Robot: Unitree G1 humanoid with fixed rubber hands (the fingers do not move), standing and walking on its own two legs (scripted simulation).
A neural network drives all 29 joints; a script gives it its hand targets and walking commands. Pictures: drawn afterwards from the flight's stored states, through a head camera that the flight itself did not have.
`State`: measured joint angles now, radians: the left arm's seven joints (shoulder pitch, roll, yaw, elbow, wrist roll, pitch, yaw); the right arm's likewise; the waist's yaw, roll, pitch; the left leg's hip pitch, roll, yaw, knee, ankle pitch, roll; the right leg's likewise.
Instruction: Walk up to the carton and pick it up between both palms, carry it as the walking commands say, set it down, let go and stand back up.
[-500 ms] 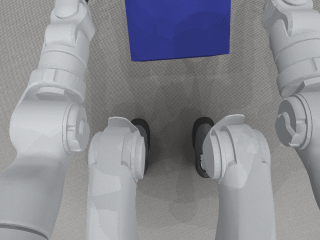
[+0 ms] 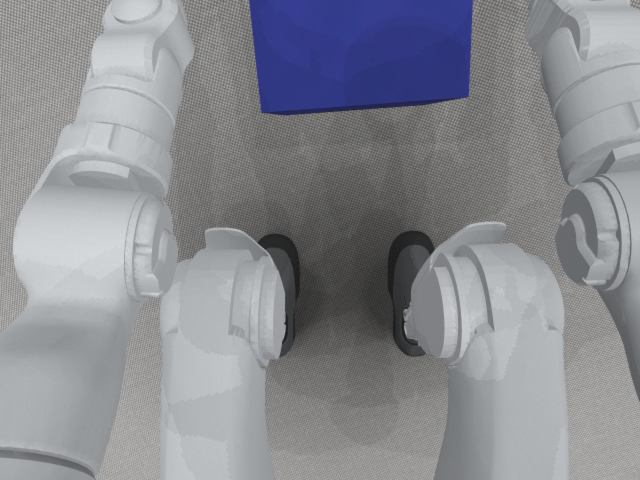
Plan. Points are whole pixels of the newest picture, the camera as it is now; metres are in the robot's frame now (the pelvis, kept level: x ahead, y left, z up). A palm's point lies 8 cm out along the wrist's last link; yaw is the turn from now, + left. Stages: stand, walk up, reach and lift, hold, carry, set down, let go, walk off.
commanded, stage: reach and lift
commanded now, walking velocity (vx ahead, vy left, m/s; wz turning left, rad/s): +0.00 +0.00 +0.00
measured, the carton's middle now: out of the picture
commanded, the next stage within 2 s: none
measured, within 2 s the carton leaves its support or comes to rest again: leaves its support in 1.10 s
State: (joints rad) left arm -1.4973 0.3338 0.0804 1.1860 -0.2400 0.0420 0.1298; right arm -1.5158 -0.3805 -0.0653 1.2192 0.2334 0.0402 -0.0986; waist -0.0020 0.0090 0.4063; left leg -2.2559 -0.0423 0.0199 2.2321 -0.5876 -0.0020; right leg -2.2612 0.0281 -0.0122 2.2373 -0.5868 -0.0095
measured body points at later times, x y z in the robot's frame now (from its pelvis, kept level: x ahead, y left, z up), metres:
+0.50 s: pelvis +0.00 +0.00 +0.00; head +0.37 -0.01 +0.24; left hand +0.56 +0.14 -0.18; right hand +0.56 -0.16 -0.18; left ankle +0.11 +0.11 -0.33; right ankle +0.11 -0.11 -0.33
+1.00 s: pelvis +0.01 +0.00 -0.01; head +0.38 -0.01 +0.25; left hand +0.56 +0.14 -0.18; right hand +0.56 -0.16 -0.18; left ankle +0.11 +0.11 -0.33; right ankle +0.11 -0.11 -0.33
